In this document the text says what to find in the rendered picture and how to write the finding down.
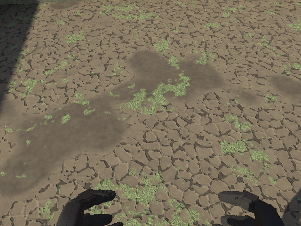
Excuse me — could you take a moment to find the robot right hand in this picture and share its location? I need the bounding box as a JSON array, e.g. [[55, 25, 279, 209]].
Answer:
[[213, 190, 285, 226]]

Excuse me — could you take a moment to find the robot left hand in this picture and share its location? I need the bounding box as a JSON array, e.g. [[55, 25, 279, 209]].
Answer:
[[54, 188, 123, 226]]

